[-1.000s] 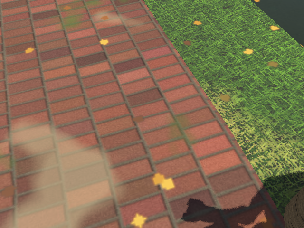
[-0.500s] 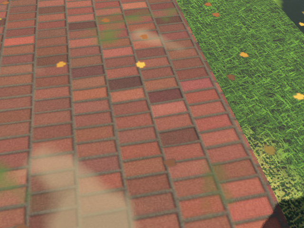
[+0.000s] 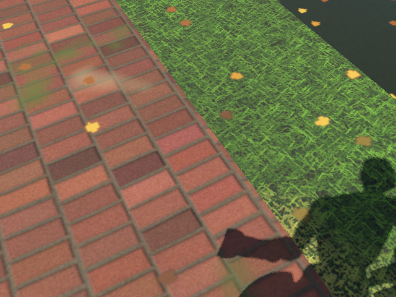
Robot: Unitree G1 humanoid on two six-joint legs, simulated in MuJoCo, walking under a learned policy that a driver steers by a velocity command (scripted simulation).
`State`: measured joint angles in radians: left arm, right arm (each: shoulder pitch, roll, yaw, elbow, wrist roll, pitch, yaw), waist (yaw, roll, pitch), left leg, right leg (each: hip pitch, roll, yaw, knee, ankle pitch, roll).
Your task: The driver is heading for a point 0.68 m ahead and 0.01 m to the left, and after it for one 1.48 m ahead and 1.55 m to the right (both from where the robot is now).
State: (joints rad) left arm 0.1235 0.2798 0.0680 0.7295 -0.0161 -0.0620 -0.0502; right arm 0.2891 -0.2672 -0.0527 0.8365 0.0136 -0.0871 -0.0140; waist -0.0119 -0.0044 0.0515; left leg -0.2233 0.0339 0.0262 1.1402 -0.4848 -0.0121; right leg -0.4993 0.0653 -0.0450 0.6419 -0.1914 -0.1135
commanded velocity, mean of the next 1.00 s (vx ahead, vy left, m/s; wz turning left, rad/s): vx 0.29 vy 0.00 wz -0.15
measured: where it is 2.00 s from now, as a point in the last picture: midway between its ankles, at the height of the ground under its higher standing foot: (213, 169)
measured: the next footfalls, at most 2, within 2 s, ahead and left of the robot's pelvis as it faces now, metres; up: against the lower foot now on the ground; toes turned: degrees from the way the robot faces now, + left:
left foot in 0.38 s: +0.34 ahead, +0.10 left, +0.00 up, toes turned -12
right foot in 0.76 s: +0.27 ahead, -0.13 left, +0.00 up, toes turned -11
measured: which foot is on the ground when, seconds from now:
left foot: up 0.00-0.36, down 0.38-0.76, up 0.78-1.00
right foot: down 0.00-0.42, up 0.44-0.74, down 0.76-1.00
